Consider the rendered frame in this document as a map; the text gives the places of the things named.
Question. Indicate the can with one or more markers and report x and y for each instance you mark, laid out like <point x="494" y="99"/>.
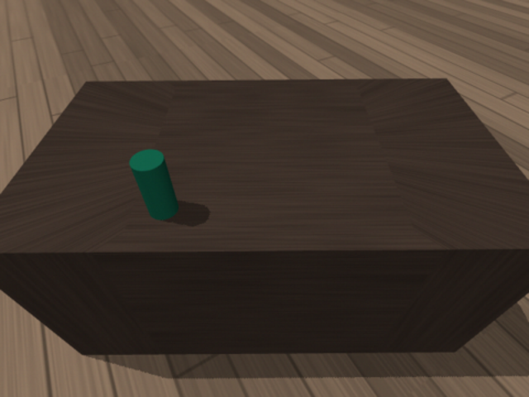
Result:
<point x="152" y="176"/>

